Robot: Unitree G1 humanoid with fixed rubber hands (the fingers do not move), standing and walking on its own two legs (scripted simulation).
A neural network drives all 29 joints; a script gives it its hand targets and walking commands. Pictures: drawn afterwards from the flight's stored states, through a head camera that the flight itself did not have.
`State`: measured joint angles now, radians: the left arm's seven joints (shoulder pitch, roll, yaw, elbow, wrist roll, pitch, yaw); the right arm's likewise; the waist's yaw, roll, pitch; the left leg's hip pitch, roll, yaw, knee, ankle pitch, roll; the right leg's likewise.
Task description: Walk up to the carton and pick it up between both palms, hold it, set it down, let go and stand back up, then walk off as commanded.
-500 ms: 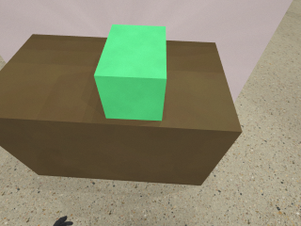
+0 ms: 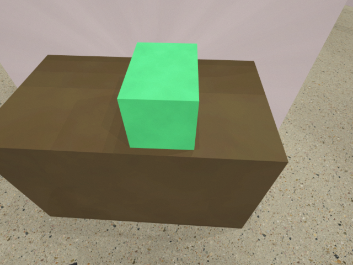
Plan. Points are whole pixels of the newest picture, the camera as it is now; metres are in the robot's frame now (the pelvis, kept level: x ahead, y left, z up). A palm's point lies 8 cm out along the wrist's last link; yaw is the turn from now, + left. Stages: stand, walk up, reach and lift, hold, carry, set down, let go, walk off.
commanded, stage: walk up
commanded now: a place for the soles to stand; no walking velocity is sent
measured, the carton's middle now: (164, 94) +0.66 +0.04 +0.00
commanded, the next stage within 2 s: none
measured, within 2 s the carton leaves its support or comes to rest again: neither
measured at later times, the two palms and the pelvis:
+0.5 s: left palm out of the picture +0.16 +0.35 -0.13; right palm out of the picture +0.14 -0.28 -0.07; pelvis +0.09 +0.04 +0.00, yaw +1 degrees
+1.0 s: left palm (80, 237) +0.23 +0.25 -0.09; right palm (314, 261) +0.16 -0.33 -0.15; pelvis +0.13 -0.03 +0.00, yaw -1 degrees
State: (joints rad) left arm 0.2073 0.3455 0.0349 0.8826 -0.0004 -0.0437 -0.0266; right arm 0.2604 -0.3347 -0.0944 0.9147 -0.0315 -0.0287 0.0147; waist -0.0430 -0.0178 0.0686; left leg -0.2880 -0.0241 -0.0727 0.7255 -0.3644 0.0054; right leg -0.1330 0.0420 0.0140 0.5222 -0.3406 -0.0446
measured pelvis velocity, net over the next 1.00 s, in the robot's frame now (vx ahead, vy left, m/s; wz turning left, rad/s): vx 0.13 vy -0.03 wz -0.01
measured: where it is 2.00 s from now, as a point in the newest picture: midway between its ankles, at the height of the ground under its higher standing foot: outside the picture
